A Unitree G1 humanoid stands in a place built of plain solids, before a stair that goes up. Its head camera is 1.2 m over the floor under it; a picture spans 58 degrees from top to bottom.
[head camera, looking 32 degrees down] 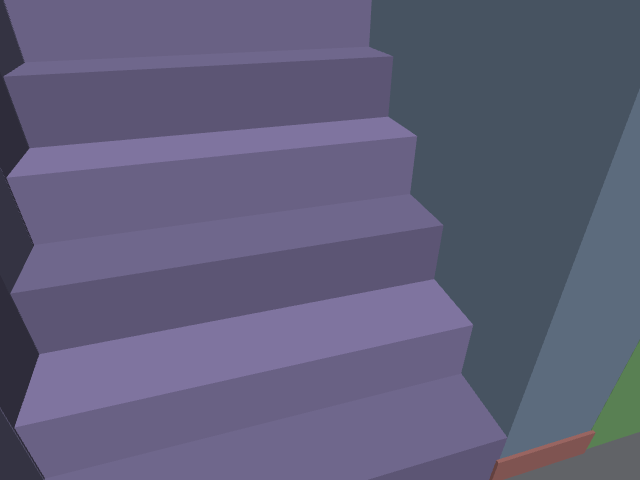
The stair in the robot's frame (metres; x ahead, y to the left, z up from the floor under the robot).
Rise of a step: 0.19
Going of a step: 0.21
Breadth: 1.10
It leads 16 degrees to the left of straight ahead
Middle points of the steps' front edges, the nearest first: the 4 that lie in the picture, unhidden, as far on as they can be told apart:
0.71 0.11 0.39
0.92 0.17 0.58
1.12 0.23 0.77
1.33 0.29 0.97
